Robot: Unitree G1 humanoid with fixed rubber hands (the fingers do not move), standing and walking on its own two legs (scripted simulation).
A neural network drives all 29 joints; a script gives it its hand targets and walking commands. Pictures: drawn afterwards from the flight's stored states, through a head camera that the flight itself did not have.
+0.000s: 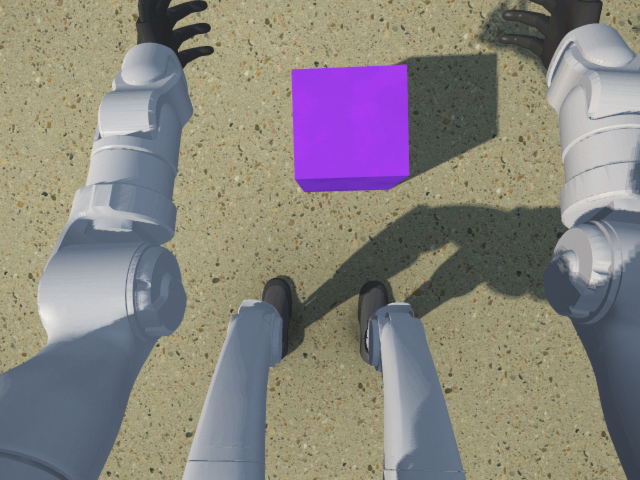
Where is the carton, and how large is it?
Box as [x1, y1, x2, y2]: [291, 65, 408, 191]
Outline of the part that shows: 406,65 291,69 294,171 295,179 304,191 388,189 408,175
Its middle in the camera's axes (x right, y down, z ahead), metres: +0.06 -0.22 +0.83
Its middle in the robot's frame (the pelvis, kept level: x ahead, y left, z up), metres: +0.56 -0.03 -0.53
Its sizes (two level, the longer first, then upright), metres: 0.210 0.200 0.250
